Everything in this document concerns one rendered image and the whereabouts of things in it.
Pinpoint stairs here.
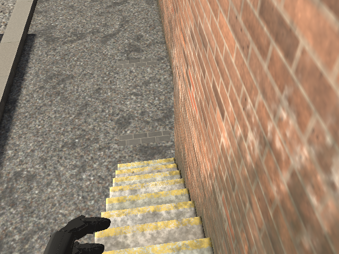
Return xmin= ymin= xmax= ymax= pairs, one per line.
xmin=95 ymin=158 xmax=214 ymax=254

